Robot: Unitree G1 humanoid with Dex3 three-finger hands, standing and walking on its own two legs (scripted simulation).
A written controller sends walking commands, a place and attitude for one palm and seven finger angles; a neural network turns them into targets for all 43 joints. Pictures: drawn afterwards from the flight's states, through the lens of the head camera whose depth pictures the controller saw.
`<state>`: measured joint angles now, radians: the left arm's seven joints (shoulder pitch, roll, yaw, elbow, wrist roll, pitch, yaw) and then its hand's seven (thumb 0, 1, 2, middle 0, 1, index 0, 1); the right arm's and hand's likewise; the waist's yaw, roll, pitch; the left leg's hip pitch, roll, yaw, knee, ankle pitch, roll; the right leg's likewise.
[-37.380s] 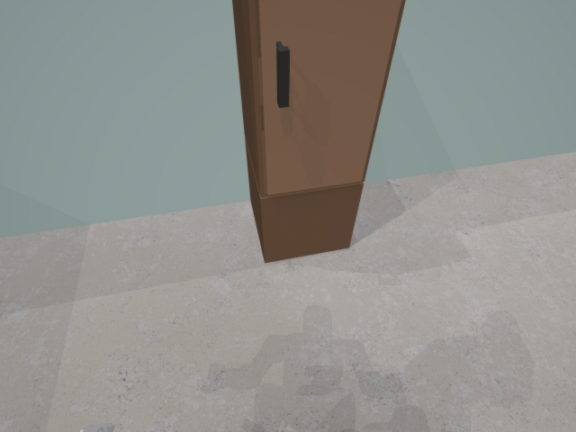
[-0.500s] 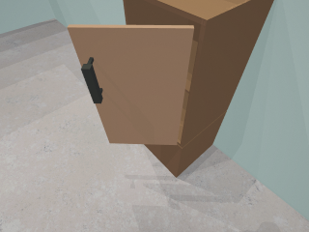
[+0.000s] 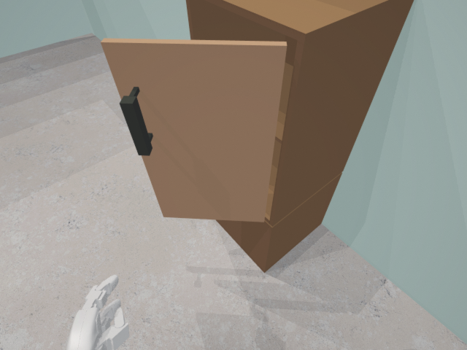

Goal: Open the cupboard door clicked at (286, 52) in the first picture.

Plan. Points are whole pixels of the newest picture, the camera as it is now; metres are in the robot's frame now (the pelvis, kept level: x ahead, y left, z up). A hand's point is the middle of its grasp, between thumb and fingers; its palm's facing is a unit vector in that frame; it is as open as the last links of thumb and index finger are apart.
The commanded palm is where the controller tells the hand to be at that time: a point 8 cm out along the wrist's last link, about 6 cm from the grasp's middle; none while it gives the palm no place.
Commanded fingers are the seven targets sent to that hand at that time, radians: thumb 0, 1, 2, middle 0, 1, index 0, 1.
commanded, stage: raise the hand with hooked fingers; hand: left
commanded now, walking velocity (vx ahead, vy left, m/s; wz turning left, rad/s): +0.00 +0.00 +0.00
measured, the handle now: (140, 121) +0.55 +0.23 +0.09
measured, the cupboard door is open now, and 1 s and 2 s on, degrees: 47 47 47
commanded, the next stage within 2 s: move the hooked fingers beside the handle in 1.96 s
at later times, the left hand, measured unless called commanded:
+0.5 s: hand (109, 310) +0.19 +0.21 +0.00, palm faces -0.03 -1.00 -0.06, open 9.9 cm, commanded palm +0.16 +0.27 +0.00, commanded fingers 0.00 0.13 0.57 -0.25 -0.80 -0.25 -0.80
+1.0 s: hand (72, 273) +0.22 +0.26 +0.05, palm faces +0.00 -1.00 -0.05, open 12.8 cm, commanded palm +0.20 +0.32 +0.06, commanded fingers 0.00 -0.45 0.32 -0.30 -1.17 -0.30 -1.17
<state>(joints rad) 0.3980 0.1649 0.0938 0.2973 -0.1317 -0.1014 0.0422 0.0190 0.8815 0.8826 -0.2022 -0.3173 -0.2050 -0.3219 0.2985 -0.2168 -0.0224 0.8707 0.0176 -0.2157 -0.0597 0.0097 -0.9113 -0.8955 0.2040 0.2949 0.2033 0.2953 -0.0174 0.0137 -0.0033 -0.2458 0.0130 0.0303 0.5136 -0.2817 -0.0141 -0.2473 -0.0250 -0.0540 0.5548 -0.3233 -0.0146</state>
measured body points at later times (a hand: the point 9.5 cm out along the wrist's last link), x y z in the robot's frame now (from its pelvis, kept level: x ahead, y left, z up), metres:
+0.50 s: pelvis -0.04 -0.01 -0.06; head +0.00 +0.00 +0.39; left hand +0.18 +0.26 +0.00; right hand +0.14 -0.23 -0.14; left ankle -0.01 +0.13 -0.73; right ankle -0.02 -0.11 -0.73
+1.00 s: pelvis -0.03 +0.02 -0.03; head -0.01 +0.03 +0.42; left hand +0.22 +0.32 +0.05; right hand +0.15 -0.22 -0.09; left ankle -0.01 +0.13 -0.73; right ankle -0.02 -0.11 -0.73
